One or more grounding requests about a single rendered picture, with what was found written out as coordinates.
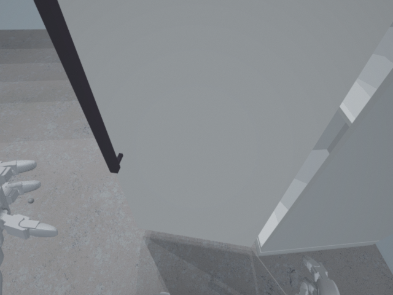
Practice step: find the right robot hand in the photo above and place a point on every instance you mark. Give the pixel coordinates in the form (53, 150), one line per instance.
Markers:
(324, 285)

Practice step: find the left robot hand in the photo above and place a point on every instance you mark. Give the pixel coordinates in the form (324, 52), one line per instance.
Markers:
(19, 225)

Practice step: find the fridge door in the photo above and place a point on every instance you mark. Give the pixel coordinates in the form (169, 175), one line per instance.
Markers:
(216, 104)

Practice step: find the handle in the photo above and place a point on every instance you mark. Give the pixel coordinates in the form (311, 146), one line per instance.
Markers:
(57, 29)

